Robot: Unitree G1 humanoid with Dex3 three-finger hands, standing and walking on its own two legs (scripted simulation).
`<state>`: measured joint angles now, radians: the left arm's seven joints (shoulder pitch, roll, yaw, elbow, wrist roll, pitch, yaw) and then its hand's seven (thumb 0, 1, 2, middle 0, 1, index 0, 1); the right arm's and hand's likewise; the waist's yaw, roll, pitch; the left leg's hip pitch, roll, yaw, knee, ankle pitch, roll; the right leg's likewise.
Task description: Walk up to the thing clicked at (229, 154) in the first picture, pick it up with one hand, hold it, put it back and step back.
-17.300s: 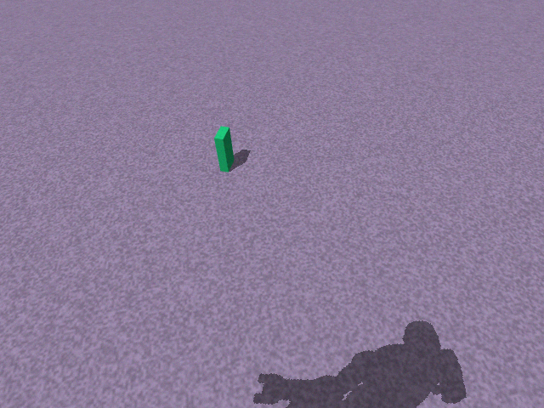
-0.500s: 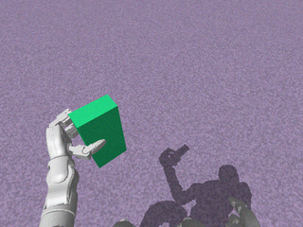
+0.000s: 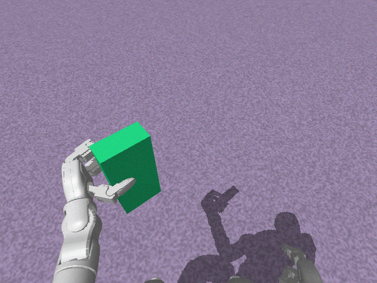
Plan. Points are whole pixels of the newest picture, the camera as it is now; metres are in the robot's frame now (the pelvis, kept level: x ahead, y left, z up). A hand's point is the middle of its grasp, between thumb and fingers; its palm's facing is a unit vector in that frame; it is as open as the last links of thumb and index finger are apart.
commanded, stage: crouch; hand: left
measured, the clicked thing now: (131, 173) +0.34 +0.14 +0.03
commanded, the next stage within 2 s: lower in 1.88 s
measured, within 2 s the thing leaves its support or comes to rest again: neither
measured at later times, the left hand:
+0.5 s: hand (118, 195) +0.37 +0.21 -0.14, palm faces +0.35 -0.94 -0.02, open 9.0 cm
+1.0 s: hand (125, 211) +0.41 +0.25 -0.36, palm faces +0.39 -0.92 -0.04, open 9.0 cm
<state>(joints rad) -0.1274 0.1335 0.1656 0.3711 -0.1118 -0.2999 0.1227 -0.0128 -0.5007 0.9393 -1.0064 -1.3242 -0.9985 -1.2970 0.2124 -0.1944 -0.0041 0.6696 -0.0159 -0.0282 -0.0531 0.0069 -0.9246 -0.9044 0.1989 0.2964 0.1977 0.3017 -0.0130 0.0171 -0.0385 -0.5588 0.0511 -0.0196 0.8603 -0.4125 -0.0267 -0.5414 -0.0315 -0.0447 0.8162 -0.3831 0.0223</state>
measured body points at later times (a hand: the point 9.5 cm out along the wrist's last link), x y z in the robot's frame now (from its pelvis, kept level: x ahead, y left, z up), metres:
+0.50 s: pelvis -0.04 +0.00 -0.13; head +0.11 +0.03 +0.29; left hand +0.35 +0.26 -0.14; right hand +0.08 -0.26 -0.26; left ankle +0.01 +0.13 -0.70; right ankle +0.02 -0.14 -0.70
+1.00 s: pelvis -0.08 +0.00 -0.32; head +0.14 +0.04 +0.07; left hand +0.38 +0.29 -0.35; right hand +0.00 -0.27 -0.44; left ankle +0.01 +0.13 -0.70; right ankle +0.02 -0.14 -0.70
